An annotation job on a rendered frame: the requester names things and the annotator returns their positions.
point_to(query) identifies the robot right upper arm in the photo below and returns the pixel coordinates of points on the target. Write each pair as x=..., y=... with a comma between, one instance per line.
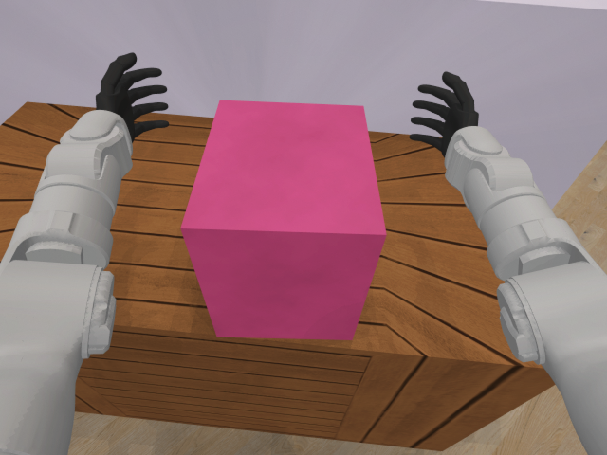
x=557, y=317

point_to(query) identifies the robot right hand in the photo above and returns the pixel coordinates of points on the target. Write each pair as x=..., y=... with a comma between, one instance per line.
x=458, y=115

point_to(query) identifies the robot left upper arm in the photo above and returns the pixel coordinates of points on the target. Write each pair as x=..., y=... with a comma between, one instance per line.
x=52, y=316

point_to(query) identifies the left robot forearm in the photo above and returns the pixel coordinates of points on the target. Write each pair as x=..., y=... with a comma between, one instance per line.
x=71, y=215

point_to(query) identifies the robot left hand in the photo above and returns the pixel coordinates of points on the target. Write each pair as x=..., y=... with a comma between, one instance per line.
x=115, y=96

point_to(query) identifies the carton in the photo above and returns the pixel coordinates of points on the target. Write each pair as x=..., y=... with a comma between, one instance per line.
x=284, y=225

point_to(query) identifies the right robot forearm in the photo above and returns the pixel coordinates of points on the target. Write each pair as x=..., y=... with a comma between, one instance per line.
x=522, y=232

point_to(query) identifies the pedestal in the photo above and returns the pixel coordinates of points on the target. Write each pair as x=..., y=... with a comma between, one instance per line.
x=428, y=365

